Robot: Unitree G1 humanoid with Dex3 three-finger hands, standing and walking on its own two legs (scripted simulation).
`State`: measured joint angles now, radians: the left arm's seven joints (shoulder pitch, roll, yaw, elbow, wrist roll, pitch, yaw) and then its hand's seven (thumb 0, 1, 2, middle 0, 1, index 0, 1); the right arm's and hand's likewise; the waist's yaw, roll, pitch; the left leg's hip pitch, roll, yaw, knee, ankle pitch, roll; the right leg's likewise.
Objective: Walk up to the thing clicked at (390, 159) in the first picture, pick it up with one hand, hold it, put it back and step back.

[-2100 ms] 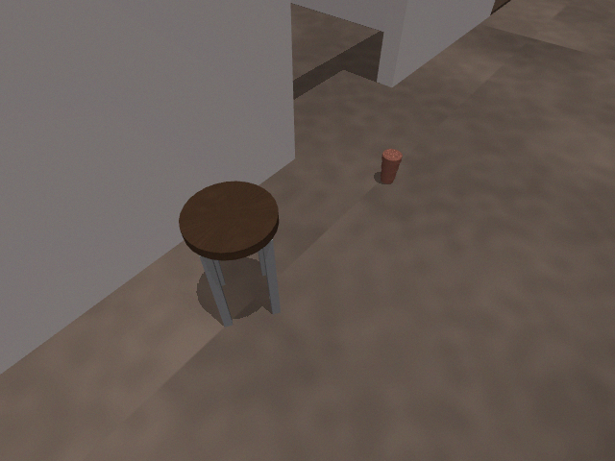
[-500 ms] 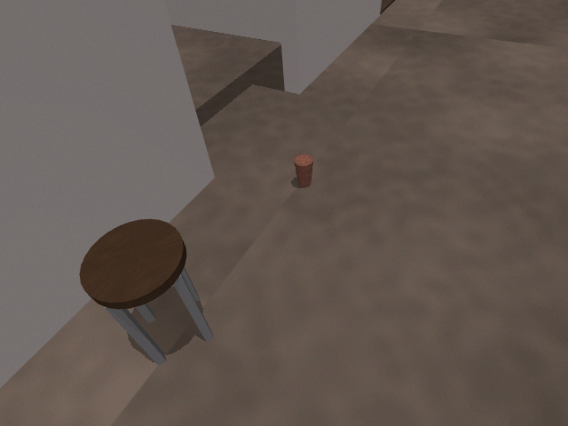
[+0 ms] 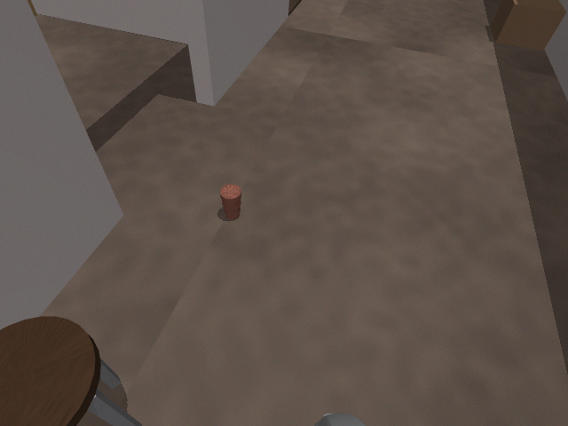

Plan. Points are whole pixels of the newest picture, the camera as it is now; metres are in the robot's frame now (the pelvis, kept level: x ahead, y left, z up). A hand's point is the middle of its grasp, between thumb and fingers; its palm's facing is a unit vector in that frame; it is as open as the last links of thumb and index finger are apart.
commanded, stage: walk up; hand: left
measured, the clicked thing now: (231, 203) +1.14 +0.15 -0.69
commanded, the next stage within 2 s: none
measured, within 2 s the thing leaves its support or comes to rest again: neither
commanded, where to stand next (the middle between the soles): +0.78 -0.04 m, yaw -3 degrees
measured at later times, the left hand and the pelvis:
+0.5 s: hand (157, 332) +0.31 +0.21 -0.12, palm faces -0.10 -0.92 -0.39, open 7.4 cm; pelvis +0.23 -0.05 +0.00, yaw -5 degrees
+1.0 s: hand (150, 246) +0.51 +0.26 -0.14, palm faces -0.13 -0.93 -0.34, open 7.4 cm; pelvis +0.42 -0.01 +0.00, yaw -4 degrees
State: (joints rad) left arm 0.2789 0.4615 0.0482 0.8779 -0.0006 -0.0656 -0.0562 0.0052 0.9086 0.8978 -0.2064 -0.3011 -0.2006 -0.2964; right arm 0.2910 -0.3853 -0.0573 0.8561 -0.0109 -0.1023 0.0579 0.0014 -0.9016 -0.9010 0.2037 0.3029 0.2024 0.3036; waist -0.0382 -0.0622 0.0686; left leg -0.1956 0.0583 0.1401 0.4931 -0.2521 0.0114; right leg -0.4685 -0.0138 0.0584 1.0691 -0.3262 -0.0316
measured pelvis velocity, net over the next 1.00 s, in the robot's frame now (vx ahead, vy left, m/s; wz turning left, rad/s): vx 0.42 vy -0.01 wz -0.08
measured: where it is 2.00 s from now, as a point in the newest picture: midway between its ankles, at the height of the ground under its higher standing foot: (273, 289)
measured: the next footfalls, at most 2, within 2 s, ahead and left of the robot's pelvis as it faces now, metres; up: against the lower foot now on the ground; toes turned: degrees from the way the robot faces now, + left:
right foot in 0.22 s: +0.28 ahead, -0.15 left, +0.00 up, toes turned -6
left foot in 0.72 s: +0.48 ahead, +0.10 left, +0.00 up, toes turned +1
